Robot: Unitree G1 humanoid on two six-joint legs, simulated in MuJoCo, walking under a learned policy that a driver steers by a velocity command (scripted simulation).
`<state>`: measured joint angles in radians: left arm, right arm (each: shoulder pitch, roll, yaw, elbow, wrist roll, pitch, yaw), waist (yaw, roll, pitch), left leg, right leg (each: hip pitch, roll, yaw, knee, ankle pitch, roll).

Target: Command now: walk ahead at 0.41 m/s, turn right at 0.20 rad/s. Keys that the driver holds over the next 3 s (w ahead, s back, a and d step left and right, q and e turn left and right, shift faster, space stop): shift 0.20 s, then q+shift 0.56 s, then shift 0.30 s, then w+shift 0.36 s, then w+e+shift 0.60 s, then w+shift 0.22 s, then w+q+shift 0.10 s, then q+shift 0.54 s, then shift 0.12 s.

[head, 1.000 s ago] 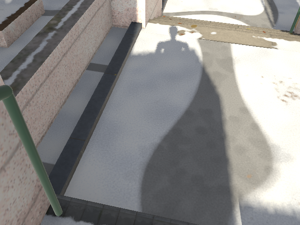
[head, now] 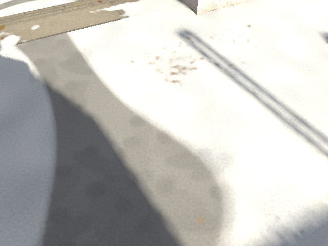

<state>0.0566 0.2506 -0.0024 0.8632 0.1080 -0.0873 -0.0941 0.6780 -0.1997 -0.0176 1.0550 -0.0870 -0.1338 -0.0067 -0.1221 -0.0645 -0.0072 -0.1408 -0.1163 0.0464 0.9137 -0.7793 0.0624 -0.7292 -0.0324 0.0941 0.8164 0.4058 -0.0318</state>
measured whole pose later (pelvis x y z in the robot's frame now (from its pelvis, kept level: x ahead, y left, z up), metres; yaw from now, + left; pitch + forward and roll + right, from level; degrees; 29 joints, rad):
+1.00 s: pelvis +0.36 +0.05 -0.11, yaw +28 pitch +4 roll -1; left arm 0.06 0.25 0.06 0.73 0.02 -0.02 0.00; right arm 0.18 -0.29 -0.07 0.60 0.02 0.06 -0.05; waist -0.01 0.04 0.01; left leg -0.36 -0.20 -0.35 0.65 -0.36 0.02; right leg -0.36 0.07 0.10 0.51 -0.22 -0.01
